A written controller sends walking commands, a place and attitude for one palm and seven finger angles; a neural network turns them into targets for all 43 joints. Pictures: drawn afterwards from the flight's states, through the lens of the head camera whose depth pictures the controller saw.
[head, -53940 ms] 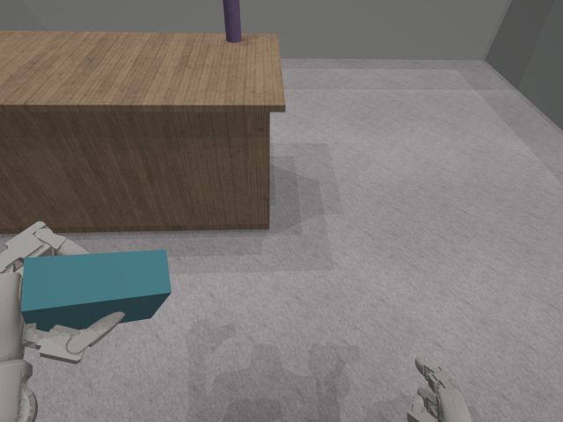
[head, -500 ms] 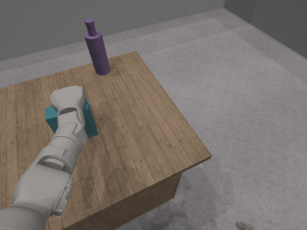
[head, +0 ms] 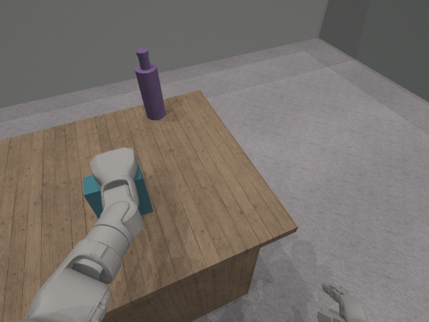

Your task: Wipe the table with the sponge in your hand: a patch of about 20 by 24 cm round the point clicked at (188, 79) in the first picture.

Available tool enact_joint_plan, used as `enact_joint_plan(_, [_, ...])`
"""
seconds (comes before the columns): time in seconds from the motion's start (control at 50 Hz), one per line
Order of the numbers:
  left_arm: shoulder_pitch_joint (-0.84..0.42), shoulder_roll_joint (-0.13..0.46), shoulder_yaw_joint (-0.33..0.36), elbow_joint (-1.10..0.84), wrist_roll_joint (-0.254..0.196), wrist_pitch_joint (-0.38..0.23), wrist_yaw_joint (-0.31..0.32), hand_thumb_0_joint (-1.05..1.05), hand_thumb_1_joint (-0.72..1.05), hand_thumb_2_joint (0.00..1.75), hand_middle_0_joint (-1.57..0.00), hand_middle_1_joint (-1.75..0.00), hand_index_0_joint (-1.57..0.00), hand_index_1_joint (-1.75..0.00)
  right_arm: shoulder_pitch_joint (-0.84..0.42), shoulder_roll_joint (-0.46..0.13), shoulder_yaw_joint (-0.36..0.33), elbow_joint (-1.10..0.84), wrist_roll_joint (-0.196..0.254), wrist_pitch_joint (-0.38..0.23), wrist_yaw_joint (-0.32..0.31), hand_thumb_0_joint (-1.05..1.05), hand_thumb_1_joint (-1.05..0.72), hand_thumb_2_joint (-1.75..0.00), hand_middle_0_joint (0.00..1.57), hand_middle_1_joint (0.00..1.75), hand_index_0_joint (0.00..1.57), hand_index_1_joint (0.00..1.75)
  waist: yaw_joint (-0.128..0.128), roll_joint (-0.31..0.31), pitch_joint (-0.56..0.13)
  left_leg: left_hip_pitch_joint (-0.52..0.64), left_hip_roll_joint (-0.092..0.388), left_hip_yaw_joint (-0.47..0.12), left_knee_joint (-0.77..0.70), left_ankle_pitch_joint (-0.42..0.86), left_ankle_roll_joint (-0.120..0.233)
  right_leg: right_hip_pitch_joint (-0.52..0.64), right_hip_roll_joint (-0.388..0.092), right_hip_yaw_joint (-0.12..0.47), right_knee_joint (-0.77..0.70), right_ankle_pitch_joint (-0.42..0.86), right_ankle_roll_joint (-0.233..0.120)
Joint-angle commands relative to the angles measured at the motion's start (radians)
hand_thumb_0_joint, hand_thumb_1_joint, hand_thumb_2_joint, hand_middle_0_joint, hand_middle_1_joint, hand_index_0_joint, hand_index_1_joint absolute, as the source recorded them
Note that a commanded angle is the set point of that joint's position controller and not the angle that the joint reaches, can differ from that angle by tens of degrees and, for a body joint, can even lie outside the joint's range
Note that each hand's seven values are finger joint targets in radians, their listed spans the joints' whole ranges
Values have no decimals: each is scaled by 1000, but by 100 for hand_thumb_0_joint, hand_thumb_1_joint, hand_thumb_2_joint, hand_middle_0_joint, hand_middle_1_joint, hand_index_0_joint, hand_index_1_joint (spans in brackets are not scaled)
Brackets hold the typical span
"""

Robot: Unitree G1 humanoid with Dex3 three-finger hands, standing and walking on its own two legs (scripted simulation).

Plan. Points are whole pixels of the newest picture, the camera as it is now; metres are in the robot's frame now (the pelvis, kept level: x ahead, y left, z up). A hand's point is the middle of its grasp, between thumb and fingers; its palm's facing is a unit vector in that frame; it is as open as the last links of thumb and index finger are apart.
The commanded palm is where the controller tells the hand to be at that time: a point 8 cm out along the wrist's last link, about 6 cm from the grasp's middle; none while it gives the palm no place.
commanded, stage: wipe back along the middle lane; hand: left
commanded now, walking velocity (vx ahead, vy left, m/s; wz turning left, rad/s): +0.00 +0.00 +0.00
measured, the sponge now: (123, 201) +0.37 +0.24 -0.02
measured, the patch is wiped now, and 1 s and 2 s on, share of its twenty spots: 0.55 0.65 0.70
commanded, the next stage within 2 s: slide across to the third lane in 1.08 s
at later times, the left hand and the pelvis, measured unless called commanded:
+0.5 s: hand (131, 195) +0.35 +0.20 +0.03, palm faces -0.03 -0.03 -1.00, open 9.4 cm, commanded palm +0.31 +0.18 +0.07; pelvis +0.00 -0.01 +0.00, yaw +0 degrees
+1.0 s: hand (139, 216) +0.30 +0.17 +0.03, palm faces +0.00 -0.07 -1.00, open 9.4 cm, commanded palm +0.25 +0.15 +0.07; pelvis +0.00 -0.02 +0.00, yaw -1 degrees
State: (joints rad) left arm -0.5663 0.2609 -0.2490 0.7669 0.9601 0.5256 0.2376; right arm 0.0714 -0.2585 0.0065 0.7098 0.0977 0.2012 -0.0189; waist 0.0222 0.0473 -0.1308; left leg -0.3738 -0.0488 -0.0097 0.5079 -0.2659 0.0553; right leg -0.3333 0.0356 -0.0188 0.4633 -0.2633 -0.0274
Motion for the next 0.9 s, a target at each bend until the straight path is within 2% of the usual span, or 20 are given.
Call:
enact_joint_plan(0.0, [-282,73,-9,-60,15,-6,-22,0,10,130,-120,-160,-120,-160,-88,-122,-33,-122,-6,-27,-13,0,-90,-90,20,30,20,30,-26,-73,-185,135,39,-32,-40,248,-26,46,-14,12,-39,258,-48])
enact_joint_plan(0.06, [-242,82,8,-69,17,-22,-16,0,10,130,-120,-160,-120,-160,-94,-119,-33,-134,-7,-27,-11,0,-90,-90,20,30,20,30,-10,-62,-204,138,39,-38,-38,249,-30,55,-11,11,-31,243,-52])
enact_joint_plan(0.12, [-254,8,-45,-80,14,-30,-10,0,10,130,-120,-160,-120,-160,-102,-112,-32,-141,-8,-28,-7,0,-90,-90,20,30,20,30,-19,-77,-190,135,43,-43,-40,230,-33,25,-8,6,-32,213,-52])
enact_joint_plan(0.16, [-250,14,-32,-89,9,-34,-1,0,10,130,-120,-160,-120,-160,-105,-114,-37,-139,-9,-33,-5,0,-90,-90,20,30,20,30,-15,-78,-196,142,44,-45,-35,239,-32,29,-6,8,-26,222,-54])
enact_joint_plan(0.18, [-205,-6,-38,-85,4,-29,4,0,10,130,-120,-160,-120,-160,-105,-111,-37,-142,-9,-34,0,0,-90,-90,20,30,20,30,-4,-77,-211,141,42,-44,-32,250,-33,37,-6,4,-21,231,-55])
enact_joint_plan(0.24, [-180,-42,-50,-122,-22,-21,9,0,10,130,-120,-160,-120,-160,-127,-105,-38,-150,-5,-37,9,0,-90,-90,20,30,20,30,-1,-111,-223,135,44,-41,-30,268,-31,65,-8,4,-17,272,-52])
enact_joint_plan(0.26, [-139,-19,-36,-119,-22,-14,13,0,10,130,-120,-160,-120,-160,-125,-113,-39,-147,-7,-36,11,0,-90,-90,20,30,20,30,8,-119,-214,130,41,-41,-27,262,-30,72,-7,9,-18,275,-51])
enact_joint_plan(0.28, [-138,-49,-60,-130,-23,-8,14,0,10,130,-120,-160,-120,-160,-133,-111,-38,-146,-7,-35,13,0,-90,-90,20,30,20,30,1,-123,-212,133,41,-38,-25,269,-30,70,-8,9,-15,289,-50])
enact_joint_plan(0.34, [-82,-76,-74,-176,-45,13,11,0,10,130,-120,-160,-120,-160,-158,-105,-38,-159,-1,-37,24,0,-90,-90,20,30,20,30,12,-147,-218,127,41,-39,-27,287,-26,102,-10,7,-10,324,-49])
enact_joint_plan(0.38, [-45,-45,-56,-183,-44,30,12,0,10,130,-120,-160,-120,-160,-162,-114,-37,-154,-2,-33,26,0,-90,-90,20,30,20,30,17,-157,-196,118,36,-35,-29,266,-23,112,-11,17,-14,323,-48])
enact_joint_plan(0.44, [-65,-67,-85,-231,-48,51,-3,0,10,130,-120,-160,-120,-160,-189,-108,-32,-162,6,-30,27,0,-90,-90,20,30,20,30,11,-144,-173,124,39,-37,-40,258,-22,104,-12,14,-19,304,-49])
enact_joint_plan(0.52, [22,-70,-108,-276,-38,76,-16,0,10,130,-120,-160,-120,-160,-208,-109,-27,-175,4,-25,35,0,-90,-90,20,30,20,30,23,-137,-163,127,33,-33,-37,263,-20,122,-14,18,-14,323,-51])
enact_joint_plan(0.62, [102,-71,-116,-350,-36,83,-27,0,10,130,-120,-160,-120,-160,-235,-105,-26,-199,5,-19,46,0,-90,-90,20,30,20,30,34,-142,-160,133,29,-27,-30,271,-16,143,-15,25,-9,349,-52])
enact_joint_plan(0.64, [111,-47,-89,-365,-35,84,-27,0,10,130,-120,-160,-120,-160,-244,-108,-27,-202,5,-17,47,0,-90,-90,20,30,20,30,39,-137,-163,131,31,-33,-30,279,-17,146,-12,34,-4,357,-56])
enact_joint_plan(0.68, [118,-68,-125,-391,-34,92,-31,0,10,130,-120,-160,-120,-160,-253,-104,-21,-208,8,-13,47,0,-90,-90,20,30,20,30,31,-140,-137,129,28,-27,-34,258,-17,140,-15,32,-9,341,-52])
enact_joint_plan(0.72, [126,-56,-116,-403,-32,100,-32,0,10,130,-120,-160,-120,-160,-261,-103,-20,-208,8,-14,46,0,-90,-90,20,30,20,30,32,-144,-124,127,25,-25,-34,249,-17,142,-15,41,-13,342,-52])
enact_joint_plan(0.74, [138,-26,-79,-418,-33,103,-32,0,10,130,-120,-160,-120,-160,-273,-106,-21,-211,7,-13,45,0,-90,-90,20,30,20,30,45,-141,-126,125,25,-32,-39,249,-17,145,-12,52,-17,339,-56])
enact_joint_plan(0.82, [178,-48,-110,-453,-25,110,-33,0,10,130,-120,-160,-120,-160,-284,-100,-16,-217,8,-15,44,0,-90,-90,20,30,20,30,41,-137,-129,135,18,-19,-30,259,-18,161,-15,59,-12,369,-52])
enact_joint_plan(0.84, [197,-26,-84,-470,-25,111,-36,0,10,130,-120,-160,-120,-160,-289,-102,-17,-220,7,-14,48,0,-90,-90,20,30,20,30,49,-138,-143,132,18,-26,-32,267,-18,172,-12,68,-8,384,-56])
enact_joint_plan(0.88, [242,-60,-127,-497,-20,108,-37,0,10,130,-120,-160,-120,-160,-292,-96,-15,-231,7,-15,53,0,-90,-90,20,30,20,30,47,-134,-149,140,18,-21,-25,275,-18,177,-14,59,2,391,-53])
